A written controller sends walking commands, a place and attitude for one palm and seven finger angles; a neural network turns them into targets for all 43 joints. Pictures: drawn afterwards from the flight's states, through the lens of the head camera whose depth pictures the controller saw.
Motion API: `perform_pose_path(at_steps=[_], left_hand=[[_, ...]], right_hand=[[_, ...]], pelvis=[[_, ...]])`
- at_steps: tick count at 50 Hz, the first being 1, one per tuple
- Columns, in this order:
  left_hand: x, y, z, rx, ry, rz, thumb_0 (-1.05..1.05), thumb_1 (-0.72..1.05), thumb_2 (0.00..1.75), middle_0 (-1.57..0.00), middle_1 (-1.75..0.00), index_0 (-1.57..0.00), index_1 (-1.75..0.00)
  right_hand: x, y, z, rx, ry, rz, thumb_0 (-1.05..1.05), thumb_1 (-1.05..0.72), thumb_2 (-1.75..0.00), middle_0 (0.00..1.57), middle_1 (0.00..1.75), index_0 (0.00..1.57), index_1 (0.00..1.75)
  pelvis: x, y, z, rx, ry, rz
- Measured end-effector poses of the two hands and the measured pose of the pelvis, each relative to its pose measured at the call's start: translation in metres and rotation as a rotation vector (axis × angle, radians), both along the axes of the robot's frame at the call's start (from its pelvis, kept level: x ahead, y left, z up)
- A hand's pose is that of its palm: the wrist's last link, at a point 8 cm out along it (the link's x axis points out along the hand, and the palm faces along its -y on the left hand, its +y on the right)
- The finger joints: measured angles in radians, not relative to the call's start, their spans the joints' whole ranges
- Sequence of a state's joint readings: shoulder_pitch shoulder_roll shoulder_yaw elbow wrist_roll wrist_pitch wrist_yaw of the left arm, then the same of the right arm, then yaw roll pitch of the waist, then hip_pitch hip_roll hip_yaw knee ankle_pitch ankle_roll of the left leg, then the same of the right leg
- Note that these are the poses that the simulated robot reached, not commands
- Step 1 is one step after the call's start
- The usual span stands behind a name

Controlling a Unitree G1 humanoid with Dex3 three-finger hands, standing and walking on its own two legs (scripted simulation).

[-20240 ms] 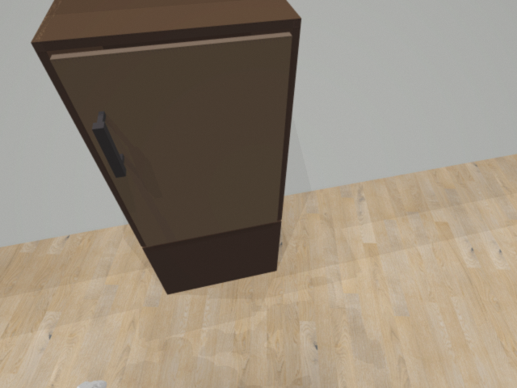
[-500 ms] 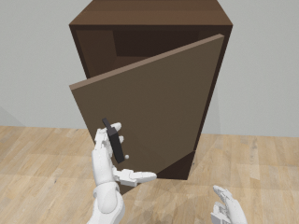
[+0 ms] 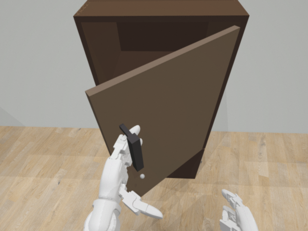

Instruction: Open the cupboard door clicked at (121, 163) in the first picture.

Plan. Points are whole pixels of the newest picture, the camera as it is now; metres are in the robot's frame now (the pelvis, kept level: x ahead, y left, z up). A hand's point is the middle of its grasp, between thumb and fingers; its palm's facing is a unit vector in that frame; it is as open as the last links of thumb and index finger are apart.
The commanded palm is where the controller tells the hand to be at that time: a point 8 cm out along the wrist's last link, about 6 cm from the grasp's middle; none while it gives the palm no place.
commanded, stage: slide the hand sideways off the handle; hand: left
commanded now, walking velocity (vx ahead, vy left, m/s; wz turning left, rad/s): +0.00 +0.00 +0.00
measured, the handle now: (131, 148) +0.29 +0.07 +0.10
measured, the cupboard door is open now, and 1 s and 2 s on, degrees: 40 39 39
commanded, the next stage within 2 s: draw the hand back to the body in 0.92 s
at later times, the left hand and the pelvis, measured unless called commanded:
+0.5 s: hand (121, 189) +0.20 +0.08 +0.09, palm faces -0.04 -1.00 -0.01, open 16.0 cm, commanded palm +0.16 +0.14 +0.09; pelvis +0.01 -0.02 -0.01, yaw -1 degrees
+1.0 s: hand (96, 204) +0.17 +0.13 +0.09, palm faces -0.02 -1.00 -0.01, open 16.3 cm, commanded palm +0.14 +0.18 +0.09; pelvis +0.01 -0.01 -0.02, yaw +0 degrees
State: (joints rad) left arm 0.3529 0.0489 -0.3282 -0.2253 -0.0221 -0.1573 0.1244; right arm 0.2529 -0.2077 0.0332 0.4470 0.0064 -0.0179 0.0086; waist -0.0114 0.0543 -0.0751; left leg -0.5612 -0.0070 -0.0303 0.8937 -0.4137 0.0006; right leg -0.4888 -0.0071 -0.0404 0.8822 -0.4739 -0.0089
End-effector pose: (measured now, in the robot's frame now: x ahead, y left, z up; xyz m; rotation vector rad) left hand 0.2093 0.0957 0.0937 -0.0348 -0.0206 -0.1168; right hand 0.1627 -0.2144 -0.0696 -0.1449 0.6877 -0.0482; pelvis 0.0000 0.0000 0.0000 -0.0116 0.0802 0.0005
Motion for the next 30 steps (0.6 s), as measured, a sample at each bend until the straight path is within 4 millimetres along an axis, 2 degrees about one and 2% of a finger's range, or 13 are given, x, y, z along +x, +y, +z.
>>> perform_pose_path(at_steps=[5, 12, 30], left_hand=[[-0.003, -0.003, 0.0, 0.005, -0.003, 0.012, -0.01, -0.5, 0.3, -0.18, -0.36, -0.19, -0.35], [-0.01, 0.008, 0.001, 0.026, -0.004, 0.017, -0.01, -0.5, 0.3, -0.2, -0.35, -0.2, -0.33], [-0.041, 0.049, 0.0, 0.052, 0.018, 0.089, -0.01, -0.5, 0.3, -0.2, -0.33, -0.2, -0.33]], right_hand=[[-0.006, 0.003, 0.0, 0.014, -0.002, -0.007, 0.01, -0.9, -0.9, 0.2, 0.3, 0.2, 0.3], [-0.005, 0.002, 0.003, 0.018, -0.013, -0.009, 0.01, -0.9, -0.9, 0.2, 0.3, 0.2, 0.3], [0.011, -0.029, 0.003, -0.03, -0.064, -0.031, 0.01, -0.9, -0.9, 0.2, 0.3, 0.2, 0.3]], pelvis=[[0.0, 0.0, -0.001, 0.006, 0.006, -0.016], [0.001, -0.004, -0.002, 0.005, 0.007, -0.024], [0.009, -0.019, -0.01, 0.004, 0.045, -0.008]])
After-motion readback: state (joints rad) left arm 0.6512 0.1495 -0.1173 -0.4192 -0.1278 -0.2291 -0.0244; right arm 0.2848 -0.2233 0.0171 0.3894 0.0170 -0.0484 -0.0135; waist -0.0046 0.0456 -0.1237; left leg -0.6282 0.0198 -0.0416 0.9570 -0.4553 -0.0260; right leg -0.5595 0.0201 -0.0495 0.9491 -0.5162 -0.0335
